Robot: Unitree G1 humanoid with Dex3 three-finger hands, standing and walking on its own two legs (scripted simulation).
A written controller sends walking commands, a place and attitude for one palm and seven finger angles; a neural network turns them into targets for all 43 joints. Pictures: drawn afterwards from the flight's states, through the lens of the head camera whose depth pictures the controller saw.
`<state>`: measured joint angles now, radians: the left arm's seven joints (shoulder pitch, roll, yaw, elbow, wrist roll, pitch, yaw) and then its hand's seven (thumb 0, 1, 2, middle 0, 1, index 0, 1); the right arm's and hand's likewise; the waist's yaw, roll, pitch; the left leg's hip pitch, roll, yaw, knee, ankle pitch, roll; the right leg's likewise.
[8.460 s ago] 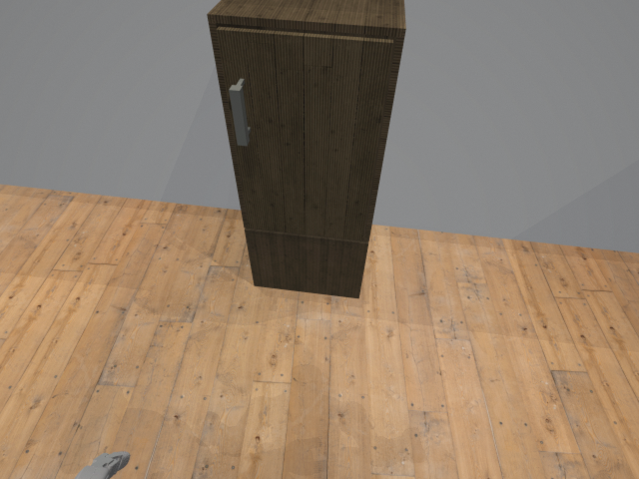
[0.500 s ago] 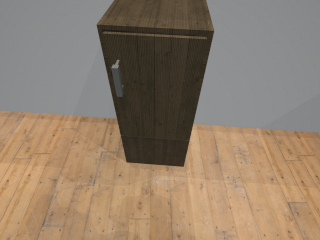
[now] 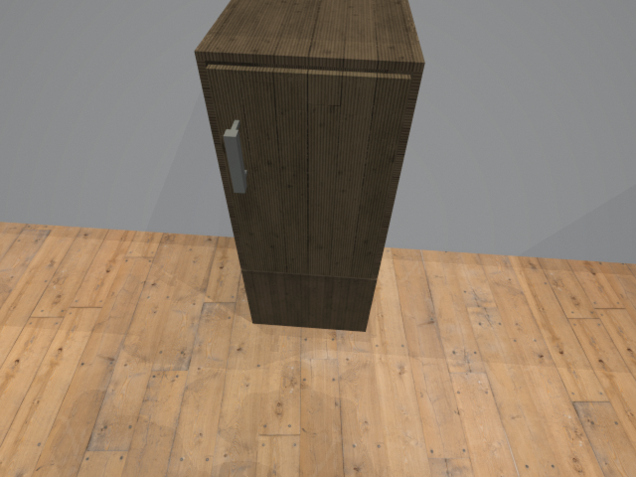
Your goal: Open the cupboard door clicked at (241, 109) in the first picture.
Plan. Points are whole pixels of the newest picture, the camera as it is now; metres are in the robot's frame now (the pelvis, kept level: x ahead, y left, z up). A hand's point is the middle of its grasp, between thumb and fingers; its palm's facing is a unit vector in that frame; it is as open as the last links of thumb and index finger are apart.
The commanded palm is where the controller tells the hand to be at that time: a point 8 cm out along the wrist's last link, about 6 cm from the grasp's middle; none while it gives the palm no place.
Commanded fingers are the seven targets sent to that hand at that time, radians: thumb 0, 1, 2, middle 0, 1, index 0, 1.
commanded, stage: shuffle to correct the standing spot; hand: left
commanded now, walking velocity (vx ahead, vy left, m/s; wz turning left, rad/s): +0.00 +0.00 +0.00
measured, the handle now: (238, 156) +0.70 +0.21 +0.00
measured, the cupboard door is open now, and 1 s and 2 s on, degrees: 0 0 0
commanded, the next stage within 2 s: come to a stop and stand still in 0.72 s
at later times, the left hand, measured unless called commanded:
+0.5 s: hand out of the picture -0.01 +0.18 -0.20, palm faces +0.11 -0.99 -0.13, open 7.4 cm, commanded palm none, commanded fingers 0.00 0.90 0.90 -0.20 -0.30 -0.20 -0.30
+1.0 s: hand (209, 377) +0.31 +0.21 -0.18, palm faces +0.05 -0.98 -0.20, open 7.3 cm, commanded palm none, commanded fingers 0.00 0.90 0.90 -0.20 -0.30 -0.20 -0.30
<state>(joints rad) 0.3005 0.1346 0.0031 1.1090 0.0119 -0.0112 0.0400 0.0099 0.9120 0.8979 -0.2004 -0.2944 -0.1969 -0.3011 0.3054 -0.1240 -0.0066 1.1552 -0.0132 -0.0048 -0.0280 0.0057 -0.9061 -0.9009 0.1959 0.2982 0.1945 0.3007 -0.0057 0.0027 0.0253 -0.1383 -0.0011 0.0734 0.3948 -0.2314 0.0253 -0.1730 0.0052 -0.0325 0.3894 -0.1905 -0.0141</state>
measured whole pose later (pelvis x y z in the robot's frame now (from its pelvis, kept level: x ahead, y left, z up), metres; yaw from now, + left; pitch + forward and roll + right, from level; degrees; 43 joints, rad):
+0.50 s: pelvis +0.06 +0.03 -0.02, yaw +1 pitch +1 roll -2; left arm 0.42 0.12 0.05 1.11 0.02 -0.01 0.02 0.01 0.91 0.90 -0.20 -0.29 -0.20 -0.30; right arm 0.38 -0.13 -0.02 1.12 -0.02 -0.01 -0.02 0.01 -0.91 -0.90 0.20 0.30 0.19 0.30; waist 0.01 -0.01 0.01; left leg -0.19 0.00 0.08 0.60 -0.43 0.06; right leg -0.19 -0.01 -0.04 0.53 -0.36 0.01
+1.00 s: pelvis +0.20 +0.03 -0.02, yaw +3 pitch -2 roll -2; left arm 0.10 0.16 0.04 0.99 0.01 -0.04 0.03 0.01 0.92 0.90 -0.20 -0.29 -0.20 -0.30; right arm 0.44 -0.11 -0.04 1.17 0.00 0.01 -0.05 0.01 -0.90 -0.90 0.20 0.30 0.20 0.30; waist -0.04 0.03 0.13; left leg -0.23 0.00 0.02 1.09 -0.53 0.01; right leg -0.34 0.01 -0.19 0.59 -0.22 -0.09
